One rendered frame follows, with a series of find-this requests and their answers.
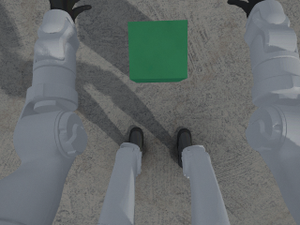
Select robot left upper arm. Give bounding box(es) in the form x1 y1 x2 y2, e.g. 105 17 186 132
0 110 88 225

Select robot left hand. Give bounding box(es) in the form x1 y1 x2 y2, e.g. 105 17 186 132
49 0 92 23

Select carton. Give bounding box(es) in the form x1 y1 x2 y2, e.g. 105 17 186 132
127 20 188 83

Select left robot shin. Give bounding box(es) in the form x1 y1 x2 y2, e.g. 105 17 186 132
115 142 141 159

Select robot left thigh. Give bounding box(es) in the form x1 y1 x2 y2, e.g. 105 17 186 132
97 147 143 225

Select robot right hand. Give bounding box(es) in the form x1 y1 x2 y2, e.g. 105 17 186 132
227 0 265 18

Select left robot forearm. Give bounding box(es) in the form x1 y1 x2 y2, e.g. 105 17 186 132
13 8 80 152

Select right robot forearm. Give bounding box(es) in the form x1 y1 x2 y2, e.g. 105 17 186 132
244 0 300 108

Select robot right upper arm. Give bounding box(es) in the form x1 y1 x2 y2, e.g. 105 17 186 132
245 104 300 225

